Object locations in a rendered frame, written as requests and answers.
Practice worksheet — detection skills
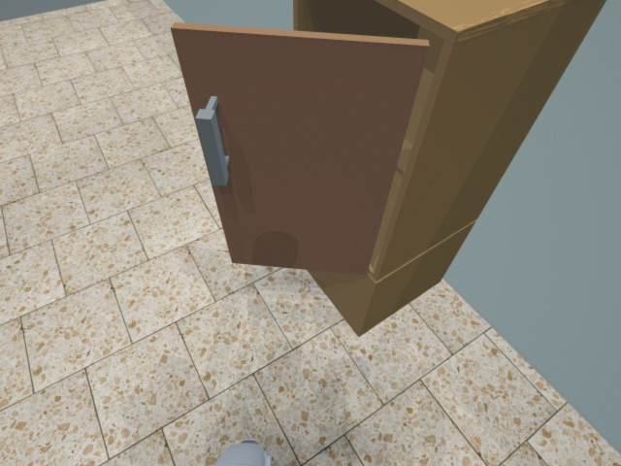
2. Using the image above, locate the handle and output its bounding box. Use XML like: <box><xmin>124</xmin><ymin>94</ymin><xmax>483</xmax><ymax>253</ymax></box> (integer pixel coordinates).
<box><xmin>195</xmin><ymin>96</ymin><xmax>230</xmax><ymax>186</ymax></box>

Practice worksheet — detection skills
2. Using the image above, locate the cupboard door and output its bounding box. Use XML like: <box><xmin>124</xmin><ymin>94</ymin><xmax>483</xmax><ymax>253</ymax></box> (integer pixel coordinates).
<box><xmin>171</xmin><ymin>22</ymin><xmax>430</xmax><ymax>275</ymax></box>

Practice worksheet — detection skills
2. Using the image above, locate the robot left thigh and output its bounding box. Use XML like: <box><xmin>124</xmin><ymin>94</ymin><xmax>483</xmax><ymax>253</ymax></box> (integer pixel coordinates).
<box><xmin>213</xmin><ymin>443</ymin><xmax>272</xmax><ymax>466</ymax></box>

